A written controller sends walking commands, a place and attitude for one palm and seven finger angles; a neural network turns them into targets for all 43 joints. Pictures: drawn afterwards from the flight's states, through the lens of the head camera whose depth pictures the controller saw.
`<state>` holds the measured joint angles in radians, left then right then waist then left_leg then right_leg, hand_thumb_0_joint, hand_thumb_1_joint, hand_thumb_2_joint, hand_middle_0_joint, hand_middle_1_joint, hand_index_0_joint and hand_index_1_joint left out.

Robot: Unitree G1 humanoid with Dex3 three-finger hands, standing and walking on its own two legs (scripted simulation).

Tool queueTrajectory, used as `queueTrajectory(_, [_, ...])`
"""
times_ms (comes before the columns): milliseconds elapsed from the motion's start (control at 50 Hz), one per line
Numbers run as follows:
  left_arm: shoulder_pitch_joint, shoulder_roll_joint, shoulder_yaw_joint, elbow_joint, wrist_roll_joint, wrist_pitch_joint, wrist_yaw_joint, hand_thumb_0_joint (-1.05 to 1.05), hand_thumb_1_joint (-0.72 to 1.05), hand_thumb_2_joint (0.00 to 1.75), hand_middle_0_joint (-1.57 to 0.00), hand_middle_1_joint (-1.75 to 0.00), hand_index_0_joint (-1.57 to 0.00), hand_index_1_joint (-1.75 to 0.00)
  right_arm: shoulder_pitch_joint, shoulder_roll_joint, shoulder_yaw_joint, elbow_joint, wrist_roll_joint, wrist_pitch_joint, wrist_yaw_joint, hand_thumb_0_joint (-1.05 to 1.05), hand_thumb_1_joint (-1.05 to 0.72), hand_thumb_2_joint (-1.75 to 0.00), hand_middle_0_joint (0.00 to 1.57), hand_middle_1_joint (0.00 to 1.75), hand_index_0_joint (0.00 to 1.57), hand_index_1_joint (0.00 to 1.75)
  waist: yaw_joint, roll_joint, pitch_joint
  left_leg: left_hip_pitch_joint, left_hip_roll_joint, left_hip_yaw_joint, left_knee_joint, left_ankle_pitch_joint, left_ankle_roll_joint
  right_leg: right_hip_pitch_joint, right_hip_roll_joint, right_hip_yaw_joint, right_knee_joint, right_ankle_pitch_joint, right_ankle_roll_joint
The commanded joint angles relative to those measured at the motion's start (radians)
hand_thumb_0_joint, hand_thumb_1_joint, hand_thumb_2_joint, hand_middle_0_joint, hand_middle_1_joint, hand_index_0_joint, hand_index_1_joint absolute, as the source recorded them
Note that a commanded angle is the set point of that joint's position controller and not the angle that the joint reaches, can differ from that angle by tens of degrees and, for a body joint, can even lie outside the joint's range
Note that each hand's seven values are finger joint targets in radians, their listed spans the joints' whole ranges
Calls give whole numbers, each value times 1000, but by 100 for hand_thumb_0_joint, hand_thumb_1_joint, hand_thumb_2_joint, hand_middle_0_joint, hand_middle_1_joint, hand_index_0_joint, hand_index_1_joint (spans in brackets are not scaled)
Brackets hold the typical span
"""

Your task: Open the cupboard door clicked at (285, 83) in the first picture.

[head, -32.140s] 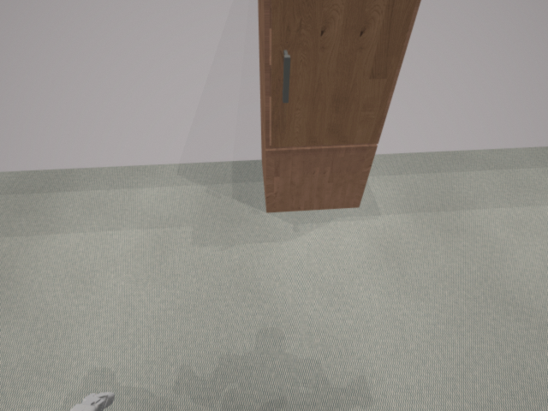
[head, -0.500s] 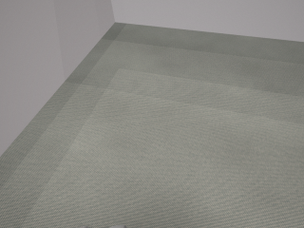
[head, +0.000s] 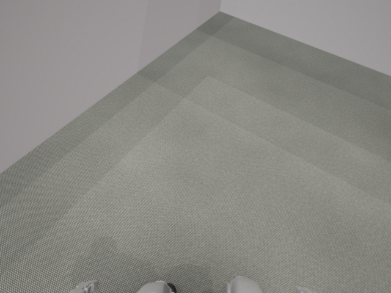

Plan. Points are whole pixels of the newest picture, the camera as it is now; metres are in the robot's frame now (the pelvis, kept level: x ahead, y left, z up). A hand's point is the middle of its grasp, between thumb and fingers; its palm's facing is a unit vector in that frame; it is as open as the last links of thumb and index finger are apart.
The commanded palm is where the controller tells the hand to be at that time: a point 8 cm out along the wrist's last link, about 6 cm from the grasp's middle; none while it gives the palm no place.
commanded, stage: turn to face it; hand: left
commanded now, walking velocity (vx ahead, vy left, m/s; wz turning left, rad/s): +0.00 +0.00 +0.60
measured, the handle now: out of the picture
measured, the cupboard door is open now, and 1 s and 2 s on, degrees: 39 39 39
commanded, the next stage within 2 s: none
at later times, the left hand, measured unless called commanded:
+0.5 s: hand out of the picture +0.02 +0.15 -0.17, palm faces +0.31 -0.92 -0.22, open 7.4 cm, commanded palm none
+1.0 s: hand out of the picture +0.00 +0.13 -0.15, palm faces +0.57 -0.77 -0.27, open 7.4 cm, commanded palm none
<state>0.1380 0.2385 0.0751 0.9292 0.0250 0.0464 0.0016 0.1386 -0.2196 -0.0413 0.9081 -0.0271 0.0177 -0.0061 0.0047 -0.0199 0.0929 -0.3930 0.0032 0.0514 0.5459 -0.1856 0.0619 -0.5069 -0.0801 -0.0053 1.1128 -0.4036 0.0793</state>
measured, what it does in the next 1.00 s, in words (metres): steps to the right, turning left: right foot, then left foot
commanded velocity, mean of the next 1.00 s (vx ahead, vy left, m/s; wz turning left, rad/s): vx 0.00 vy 0.00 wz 0.60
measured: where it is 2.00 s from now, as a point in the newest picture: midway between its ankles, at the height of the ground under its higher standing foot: outside the picture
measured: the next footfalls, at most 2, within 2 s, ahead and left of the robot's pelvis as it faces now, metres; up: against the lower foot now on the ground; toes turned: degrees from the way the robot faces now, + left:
right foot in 0.22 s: +0.06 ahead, -0.19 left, +0.00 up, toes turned +7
left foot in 0.52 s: +0.04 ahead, +0.07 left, +0.00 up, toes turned +25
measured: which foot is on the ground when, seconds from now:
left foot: down 0.00-0.20, up 0.22-0.50, down 0.52-0.82, up 0.84-1.00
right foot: up 0.00-0.20, down 0.22-0.52, up 0.54-0.80, down 0.82-1.00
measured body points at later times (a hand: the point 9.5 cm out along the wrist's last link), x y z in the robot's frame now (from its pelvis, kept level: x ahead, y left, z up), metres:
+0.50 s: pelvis +0.03 -0.06 +0.00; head +0.09 -0.03 +0.44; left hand +0.01 +0.19 -0.15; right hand +0.21 -0.28 -0.14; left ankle +0.01 +0.06 -0.72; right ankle +0.02 -0.19 -0.73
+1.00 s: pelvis +0.06 -0.08 +0.00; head +0.11 -0.06 +0.45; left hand -0.03 +0.17 -0.13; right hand +0.30 -0.24 -0.14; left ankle -0.03 +0.00 -0.66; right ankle +0.13 -0.19 -0.73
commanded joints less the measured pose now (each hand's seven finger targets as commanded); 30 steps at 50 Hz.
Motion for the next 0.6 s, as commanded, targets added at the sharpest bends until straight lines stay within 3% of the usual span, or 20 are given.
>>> queueTrajectory(0, [30,71,15,-85,-4,-12,6,0,90,90,-20,-30,-20,-30,50,-216,-65,-58,2,-8,-7,0,-90,-90,20,30,20,30,-21,140,-173,171,233,-322,-248,-6,90,-7,10,1,-118,8,7])
queueTrajectory(80, [14,70,8,-114,-8,-16,9,0,90,90,-20,-30,-20,-30,44,-227,-81,-63,-3,4,1,0,-90,-90,20,30,20,30,-28,191,-168,118,212,-368,-224,-17,87,114,54,-22,-331,-27,-8])
queueTrajectory(140, [121,98,17,-91,-11,-23,12,0,90,90,-20,-30,-20,-30,-12,-221,-88,-86,5,15,4,0,-90,-90,20,30,20,30,23,180,-170,-12,150,-359,-173,-55,40,334,82,-46,-578,88,-24])
queueTrajectory(160, [175,138,30,-84,-8,-29,17,0,90,90,-20,-30,-20,-30,-32,-186,-84,-100,11,20,6,0,-90,-90,20,30,20,30,50,86,-171,-117,85,-318,-88,-142,-7,448,11,21,-737,68,-53])
queueTrajectory(180, [196,235,49,-90,10,-38,26,0,90,90,-20,-30,-20,-30,-35,-113,-74,-121,19,22,11,0,-90,-90,20,30,20,30,68,-209,-154,-292,-52,-146,173,-310,-90,504,-257,323,-904,-74,-147])
queueTrajectory(200, [132,265,40,-116,8,-38,31,0,90,90,-20,-30,-20,-30,-60,-127,-75,-134,13,16,17,0,-90,-90,20,30,20,30,61,-296,-105,-287,-51,-85,453,-407,-101,348,-429,433,-946,-7,-228])
queueTrajectory(220, [48,219,23,-136,0,-39,32,0,90,90,-20,-30,-20,-30,-29,-142,-74,-127,6,21,25,0,-90,-90,20,30,20,30,7,-202,-84,-243,-8,-124,581,-346,-90,265,-377,313,-915,62,-237])
queueTrajectory(240, [-8,188,25,-153,1,-42,33,0,90,90,-20,-30,-20,-30,8,-115,-75,-113,6,31,30,0,-90,-90,20,30,20,30,-29,-168,-96,-215,-5,-97,630,-293,-99,242,-324,246,-884,113,-226])
queueTrajectory(260, [-20,155,17,-149,-2,-46,33,0,90,90,-20,-30,-20,-30,8,-118,-73,-84,5,35,31,0,-90,-90,20,30,20,30,-37,-217,-95,-232,22,-76,656,-258,-116,308,-250,143,-816,322,-203])
queueTrajectory(300, [21,138,7,-137,-3,-53,32,0,90,90,-20,-30,-20,-30,2,-109,-59,-90,13,31,34,0,-90,-90,20,30,20,30,-20,-265,-127,-220,29,-29,542,-262,-137,432,-218,8,-733,658,-187])
queueTrajectory(380, [160,194,26,-90,2,-54,32,0,90,90,-20,-30,-20,-30,-99,-69,-32,-109,18,16,37,0,-90,-90,20,30,20,30,54,-180,-159,-133,0,64,202,-269,-132,583,-245,-27,-607,932,-174])
queueTrajectory(400, [174,206,27,-83,2,-55,29,0,90,90,-20,-30,-20,-30,-105,-66,-28,-110,18,13,37,0,-90,-90,20,30,20,30,58,-187,-158,-98,-17,82,153,-254,-125,576,-246,-30,-588,969,-169])
queueTrajectory(440, [153,217,32,-81,-3,-57,23,0,90,90,-20,-30,-20,-30,-44,-92,-34,-96,17,9,34,0,-90,-90,20,30,20,30,19,-175,-180,38,-35,88,5,-143,-108,522,-234,-69,-499,964,-130])
queueTrajectory(460, [123,219,33,-91,-12,-57,21,0,90,90,-20,-30,-20,-30,30,-122,-43,-77,13,6,31,0,-90,-90,20,30,20,30,-29,-141,-208,175,-27,75,-85,6,-93,438,-227,-108,-409,896,-95])
queueTrajectory(480, [104,187,26,-117,-19,-53,16,0,90,90,-20,-30,-20,-30,103,-198,-63,-61,5,-1,26,0,-90,-90,20,30,20,30,-71,19,-261,391,108,-70,-91,286,-35,230,-177,-147,-251,626,-42])
queueTrajectory(500, [62,101,2,-160,-24,-49,9,0,90,90,-20,-30,-20,-30,190,-308,-94,-50,4,-5,17,0,-90,-90,20,30,20,30,-121,317,-284,536,405,-462,-101,770,139,-72,-32,-142,-24,-191,26])
queueTrajectory(520, [-4,123,0,-178,-15,-32,20,0,90,90,-20,-30,-20,-30,237,-322,-92,-22,9,6,9,0,-90,-90,20,30,20,30,-129,231,-285,508,442,-454,-81,857,213,-107,-34,-8,63,-277,7])
queueTrajectory(540, [-30,124,1,-191,-13,-26,26,0,90,90,-20,-30,-20,-30,202,-302,-85,-36,4,4,4,0,-90,-90,20,30,20,30,-113,135,-229,428,416,-403,-99,653,205,-110,-44,7,78,-231,5])
queueTrajectory(560, [-41,105,4,-172,-13,-25,26,0,90,90,-20,-30,-20,-30,140,-278,-81,-53,2,0,-6,0,-90,-90,20,30,20,30,-96,210,-187,346,356,-393,-117,567,178,-100,-47,14,51,-191,6])
queueTrajectory(580, [-25,111,8,-149,-13,-18,21,0,90,90,-20,-30,-20,-30,71,-255,-75,-68,1,3,-11,0,-90,-90,20,30,20,30,-66,228,-151,260,303,-346,-137,442,142,-57,-41,28,30,-136,5])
